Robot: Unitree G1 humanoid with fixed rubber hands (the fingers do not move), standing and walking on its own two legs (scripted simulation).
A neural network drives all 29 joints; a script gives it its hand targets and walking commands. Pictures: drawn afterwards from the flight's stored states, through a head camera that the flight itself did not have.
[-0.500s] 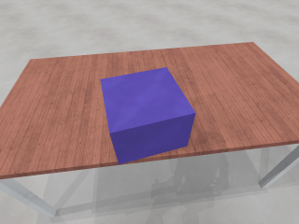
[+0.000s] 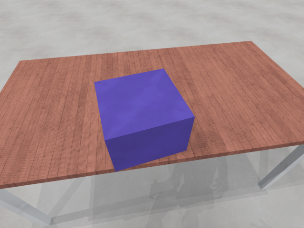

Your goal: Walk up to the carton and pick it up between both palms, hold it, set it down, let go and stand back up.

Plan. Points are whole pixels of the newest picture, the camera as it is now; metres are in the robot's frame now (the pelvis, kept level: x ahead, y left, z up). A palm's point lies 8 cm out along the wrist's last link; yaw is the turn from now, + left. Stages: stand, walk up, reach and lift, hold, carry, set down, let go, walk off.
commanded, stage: walk up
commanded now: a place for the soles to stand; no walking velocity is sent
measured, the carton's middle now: (141, 116) +0.49 +0.06 -0.02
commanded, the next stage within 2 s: none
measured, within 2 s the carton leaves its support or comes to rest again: neither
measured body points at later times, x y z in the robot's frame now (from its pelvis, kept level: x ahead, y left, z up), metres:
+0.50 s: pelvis +0.01 -0.08 -0.01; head +0.06 -0.03 +0.44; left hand +0.19 +0.15 -0.13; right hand +0.08 -0.31 -0.11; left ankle -0.02 +0.11 -0.73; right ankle +0.09 -0.23 -0.68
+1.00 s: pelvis -0.02 -0.18 -0.02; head +0.01 -0.21 +0.43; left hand -0.01 +0.08 -0.11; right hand +0.23 -0.32 -0.14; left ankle -0.07 -0.05 -0.62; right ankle +0.11 -0.26 -0.73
